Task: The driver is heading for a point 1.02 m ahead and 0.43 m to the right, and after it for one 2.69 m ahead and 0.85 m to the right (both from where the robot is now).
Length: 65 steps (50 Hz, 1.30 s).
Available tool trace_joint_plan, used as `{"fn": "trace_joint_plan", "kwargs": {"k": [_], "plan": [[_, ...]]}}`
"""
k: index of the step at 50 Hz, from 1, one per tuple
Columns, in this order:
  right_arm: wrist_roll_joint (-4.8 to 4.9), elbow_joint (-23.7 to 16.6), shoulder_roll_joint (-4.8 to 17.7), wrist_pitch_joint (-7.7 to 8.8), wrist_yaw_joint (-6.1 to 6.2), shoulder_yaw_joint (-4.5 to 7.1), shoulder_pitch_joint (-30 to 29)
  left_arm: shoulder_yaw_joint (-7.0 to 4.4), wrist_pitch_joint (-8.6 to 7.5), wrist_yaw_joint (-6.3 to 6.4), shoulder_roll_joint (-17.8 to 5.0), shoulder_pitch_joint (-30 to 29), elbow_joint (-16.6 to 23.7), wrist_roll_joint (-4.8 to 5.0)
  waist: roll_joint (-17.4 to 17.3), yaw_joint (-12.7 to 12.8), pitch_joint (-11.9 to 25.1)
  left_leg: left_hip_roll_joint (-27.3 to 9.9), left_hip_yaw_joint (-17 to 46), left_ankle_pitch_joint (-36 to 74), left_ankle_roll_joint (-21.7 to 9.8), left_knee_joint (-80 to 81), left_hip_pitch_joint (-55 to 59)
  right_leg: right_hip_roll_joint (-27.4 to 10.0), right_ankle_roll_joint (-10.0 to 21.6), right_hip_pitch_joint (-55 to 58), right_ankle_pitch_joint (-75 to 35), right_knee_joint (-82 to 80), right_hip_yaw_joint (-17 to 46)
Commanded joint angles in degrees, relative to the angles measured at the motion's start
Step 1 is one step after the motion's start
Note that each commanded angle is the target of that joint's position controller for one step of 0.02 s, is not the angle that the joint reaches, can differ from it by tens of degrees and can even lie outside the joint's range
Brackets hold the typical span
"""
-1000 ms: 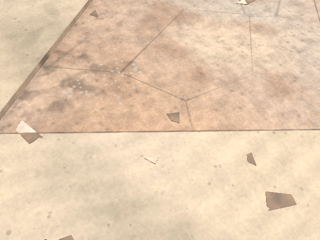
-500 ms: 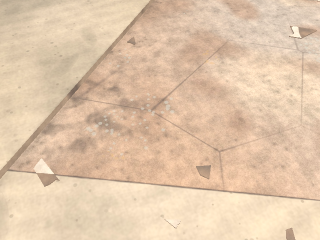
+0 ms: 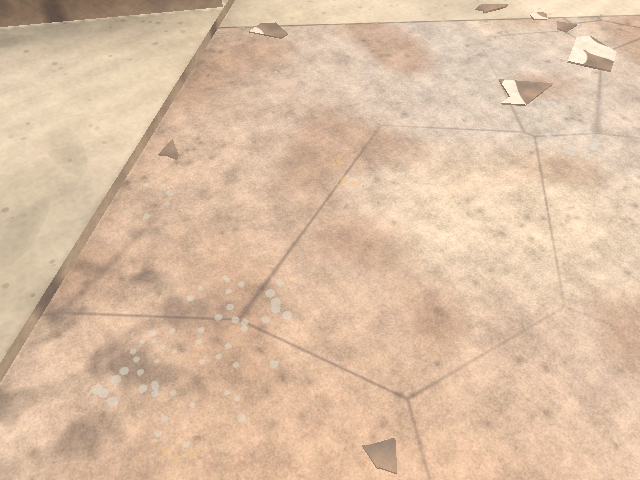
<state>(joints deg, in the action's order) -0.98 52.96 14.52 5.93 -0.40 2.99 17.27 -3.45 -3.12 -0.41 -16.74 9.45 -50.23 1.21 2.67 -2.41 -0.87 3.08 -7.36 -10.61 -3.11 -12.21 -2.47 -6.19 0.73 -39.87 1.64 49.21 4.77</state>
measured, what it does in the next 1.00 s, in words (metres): walks ahead, turning right: right foot, then left foot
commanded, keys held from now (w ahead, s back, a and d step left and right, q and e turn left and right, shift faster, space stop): w+e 1.00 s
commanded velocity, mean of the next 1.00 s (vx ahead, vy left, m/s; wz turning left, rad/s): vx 0.50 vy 0.00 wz -0.54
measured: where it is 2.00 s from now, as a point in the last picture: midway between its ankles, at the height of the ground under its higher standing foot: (528, 277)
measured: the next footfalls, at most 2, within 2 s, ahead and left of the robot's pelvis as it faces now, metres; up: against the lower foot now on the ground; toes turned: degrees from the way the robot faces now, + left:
right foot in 0.22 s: +0.30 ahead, -0.14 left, +0.00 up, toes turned -10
left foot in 0.70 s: +0.63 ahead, -0.03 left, +0.00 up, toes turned -27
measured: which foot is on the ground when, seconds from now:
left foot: down 0.00-0.24, up 0.26-0.68, down 0.70-1.00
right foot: up 0.00-0.20, down 0.22-0.70, up 0.72-1.00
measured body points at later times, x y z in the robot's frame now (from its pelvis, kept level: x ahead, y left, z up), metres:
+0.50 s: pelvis +0.29 -0.08 +0.00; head +0.32 -0.10 +0.45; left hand +0.43 +0.18 -0.11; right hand +0.40 -0.38 -0.10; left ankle +0.47 +0.09 -0.68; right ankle +0.26 -0.14 -0.75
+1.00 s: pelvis +0.57 -0.12 +0.00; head +0.59 -0.14 +0.45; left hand +0.86 +0.02 -0.10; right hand +0.45 -0.38 -0.12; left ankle +0.60 -0.01 -0.75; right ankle +0.56 -0.31 -0.67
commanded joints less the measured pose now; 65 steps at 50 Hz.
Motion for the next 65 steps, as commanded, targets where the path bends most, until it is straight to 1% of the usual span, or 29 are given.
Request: {"fn": "trace_joint_plan", "kwargs": {"k": [1,7,9,11,12,13,14,15,16,18,26,31,34,35,36,37,38,39,40,43,48,56,59,60,61,62,63,64,65], "plan": [[0.33,-3.33,8.97,0.92,0.97,1.73,-3.2,0.16,-0.61,-0.88,-1.23,-4.05,4.24,-0.38,-5.35,0.07,-2.91,-14.8,1.97,13.48,-6.49,7.75,-5.25,0.32,0.03,3.82,-8.77,-8.55,-2.87],[1.59,-1.24,10.92,-1.78,1.61,2.62,0.34,0.13,-0.5,-3.02,-1.92,-10.16,9.53,-0.17,-5.17,-0.71,-3.98,-19.5,-1.24,27.45,-4.82,-0.13,9.45,2.22,3.37,-0.09,0.55,-14.85,-6.36],[1.64,-2.06,12.53,-2.83,2.22,3.15,-1.01,-1.02,-0.19,-3.42,-4.02,-6.13,9.83,-0.15,-7.39,2.32,-0.02,-19.42,-2.87,46.92,-3.42,-9.15,10.83,5.98,5.51,7.52,6.77,-14.12,-10.08],[1.47,-3.21,12.39,-3.69,2.85,2.88,-2.0,-4.28,0.17,-2.58,-9.56,10.09,6.27,0.21,-5.53,10.77,8.66,-15.7,-4.97,47.34,-0.22,-32.23,1.41,9.43,9.42,31.27,5.1,-18.1,-8.89],[-0.11,-5.48,7.36,-2.62,2.3,1.22,2.1,-6.19,0.76,-1.24,-16.06,16.09,5.36,0.33,6.52,9.48,15.3,-9.37,-5.08,16.06,3.25,-53.64,-20.79,-4.07,16.89,52.86,7.51,-18.55,14.36],[0.22,-6.89,3.95,-0.07,1.19,-0.32,2.55,-5.49,0.24,-1.37,-16.18,14.54,6.87,0.5,10.38,6.83,22.31,1.03,7.05,-23.18,4.57,-67.25,-36.89,-13.34,25.13,63.69,15.61,-29.57,43.19],[2.55,-8.28,8.7,1.97,0.17,0.89,-4.34,-4.16,-0.2,-1.39,-11.68,14.37,7.08,-0.11,5.19,9.83,18.58,-2.76,13.61,-20.44,2.85,-69.32,-43.53,-11.98,21.74,62.12,16.52,-32.34,38.37],[3.45,-9.43,9.07,2.99,-0.1,0.83,-7.5,-3.61,-0.66,-1.26,-9.4,11.57,7.34,-0.23,2.12,8.78,11.63,-5.41,12.68,-15.23,1.54,-65.86,-44.77,-9.91,19.3,54.53,13.11,-32.47,29.75],[2.33,-9.09,8.72,3.23,0.33,0.96,-7.98,-3.09,-0.89,-1.29,-7.77,7.53,8.16,-0.2,-2.87,5.92,6.91,-7.82,12.29,-11.34,1.57,-60.04,-41.72,-7.36,17.42,45.18,7.41,-33.03,23.37],[0.72,-8.77,9.4,1.92,0.74,1.8,-6.65,-2.22,-0.95,-0.96,-5.38,2.95,10.07,-0.95,-1.56,2.21,3.99,-10.01,12.4,-7.76,2.74,-53.56,-33.96,-4.18,16.42,34.05,-0.76,-35.47,17.44],[0.41,-13.33,4.77,0.53,0.55,0.46,-17.7,-3.29,-0.31,1.31,-8.8,8.3,9.51,0.02,1.22,5.43,0.77,-5.27,9.55,14.66,7.12,-23.49,-28.19,2.13,12.33,24.42,-1.92,-36.07,8.54],[1.41,-15.55,7.49,1.52,-0.58,1.15,-21.31,-3.22,0.49,1.65,-8.05,11.79,8.27,0.36,2.61,6.36,0.74,-3.59,12.02,13.44,5.44,-15.33,-26.03,-0.91,10.82,31.32,2.97,-30.25,15.89],[1.32,-13.96,9.67,2.42,-0.63,2.3,-14.19,-3.11,1.01,1.85,-7.49,10.08,9.03,-0.03,4.61,2.05,2.89,-3.09,10.84,8.08,2.33,-12.2,-16.85,-0.5,8.98,33.11,-1.94,-22.96,18.6],[0.44,-12.9,11.61,2.74,-0.29,3.13,-7.57,-2.2,0.88,1.58,-5.12,9.57,9.79,-0.34,3.12,-1.18,8.43,-6.78,13.28,7.83,-0.32,-12.92,-5.07,2.6,7.19,29.91,-2.69,-13.61,16.1],[0.04,-12.17,15.01,2.49,0.22,3.91,1.61,-0.98,0.74,1.51,-1.96,10.89,11.03,-1.56,-4.84,-3.89,17.18,-17.13,24.22,4.77,-3.47,-13.97,10.47,7.44,4.72,21.51,10.72,2.99,9.89],[-0.04,-9.89,18.11,1.63,-0.32,4.73,4.21,-0.38,0.07,1.32,-0.31,19.37,12.68,0.8,-25.93,0.97,21.08,-28.15,52.53,-9.59,-12.58,-7.29,24.24,12.62,1.8,0.76,34.02,19.38,5.27],[1.19,-11.73,11.41,1.36,-0.45,3.31,1.45,-1.5,0.17,1.56,-7.08,17.63,10.64,1.41,-16.0,-0.76,15.31,-26.93,51.66,-20.47,-10.59,-5.01,20.25,7.5,1.05,-4.79,30.54,25.49,7.06],[1.24,-12.31,8.27,0.93,-0.12,2.47,-1.06,-2.28,0.5,1.46,-9.6,11.0,11.52,0.92,-10.26,-2.31,8.35,-24.22,40.88,-17.71,-7.82,-4.6,13.04,5.69,0.7,-5.76,24.82,26.01,5.21],[0.59,-12.55,7.79,0.57,-0.1,2.07,-3.7,-2.29,0.77,1.54,-8.68,8.21,12.09,0.39,-6.27,-1.21,4.64,-21.71,33.8,-9.61,-6.68,-3.54,5.95,3.72,0.31,-3.48,20.87,24.69,3.72],[0.16,-11.32,6.19,0.68,0.11,1.61,-5.66,-2.25,1.33,0.75,-5.32,7.33,13.26,0.55,-9.01,1.27,0.87,-17.52,21.65,1.46,-6.24,0.5,-3.36,0.26,0.14,1.16,16.43,18.91,2.36],[0.62,-9.5,9.29,0.95,0.23,2.8,-4.7,-1.51,1.94,0.25,-2.88,3.11,16.09,0.14,-6.79,1.16,-0.11,-18.44,11.91,12.03,-8.22,3.6,-2.39,-1.11,-1.24,-2.63,8.61,9.19,0.92],[2.02,-7.01,12.73,-1.13,0.69,3.66,-0.81,-0.76,1.18,-2.48,-2.01,-8.59,20.21,0.3,-6.15,-2.31,-3.47,-18.74,0.24,18.68,-4.84,1.76,4.2,1.33,1.43,1.66,-0.03,-10.96,-5.94],[2.91,-7.05,15.24,-2.24,1.1,4.46,-1.23,-2.25,1.64,-2.78,-4.9,-5.24,20.62,-0.15,-8.47,1.46,-0.11,-19.22,-2.89,42.87,-3.17,-8.45,7.62,6.0,4.85,9.99,8.65,-12.83,-10.06],[3.12,-7.23,15.64,-2.71,1.3,4.56,-1.83,-3.48,1.86,-2.61,-6.91,1.22,19.14,-0.1,-8.32,5.46,3.43,-18.25,-4.32,49.22,-2.23,-17.61,6.45,8.51,6.61,18.5,8.84,-14.83,-11.38],[2.95,-7.51,14.24,-2.8,1.55,3.96,-1.89,-5.4,2.21,-1.83,-10.19,11.32,16.33,0.07,-6.53,10.58,8.46,-16.12,-5.62,45.47,-0.23,-30.8,-0.93,10.19,8.92,33.95,5.36,-17.84,-10.31],[-0.11,-8.89,8.22,-2.42,1.32,1.92,0.66,-6.54,2.75,-0.53,-15.2,17.25,14.91,0.58,5.91,10.0,13.26,-11.96,-5.37,6.03,2.31,-50.06,-18.47,-1.79,12.92,51.11,1.54,-17.05,7.78],[0.25,-12.08,5.2,-0.52,0.47,0.25,3.08,-6.08,1.68,-0.92,-17.96,14.05,17.28,0.52,14.19,5.32,22.73,-1.2,5.86,-24.96,4.3,-66.66,-37.67,-13.49,24.56,64.08,17.41,-28.05,41.44],[2.74,-12.08,11.25,1.1,-0.33,1.63,-3.49,-4.49,0.87,-1.43,-12.05,14.56,17.12,0.02,4.25,9.59,20.47,-4.59,12.59,-20.47,3.3,-68.71,-43.65,-13.08,21.12,61.79,20.39,-32.58,38.63],[3.93,-12.97,11.34,1.8,-0.64,1.55,-6.24,-3.71,0.2,-1.47,-9.99,12.77,16.2,-0.33,3.15,8.61,12.39,-6.79,11.32,-15.45,2.14,-65.59,-45.15,-11.37,18.77,54.34,16.94,-32.73,30.1]]}}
